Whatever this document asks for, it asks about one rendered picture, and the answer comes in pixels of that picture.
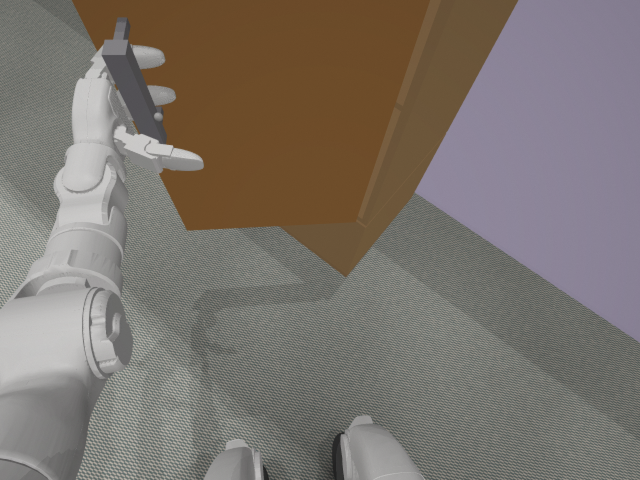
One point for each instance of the robot left upper arm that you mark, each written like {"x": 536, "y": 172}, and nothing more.
{"x": 57, "y": 351}

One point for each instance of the left robot forearm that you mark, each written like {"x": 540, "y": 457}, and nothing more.
{"x": 87, "y": 243}

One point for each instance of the robot right shin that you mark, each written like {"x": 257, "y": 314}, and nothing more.
{"x": 364, "y": 419}

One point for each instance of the left robot thigh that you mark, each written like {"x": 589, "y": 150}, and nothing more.
{"x": 240, "y": 463}

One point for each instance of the cupboard door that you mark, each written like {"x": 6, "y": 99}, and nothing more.
{"x": 287, "y": 102}

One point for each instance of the left robot hand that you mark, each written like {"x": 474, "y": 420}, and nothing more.
{"x": 98, "y": 111}

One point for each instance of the handle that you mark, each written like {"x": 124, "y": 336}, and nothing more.
{"x": 124, "y": 69}

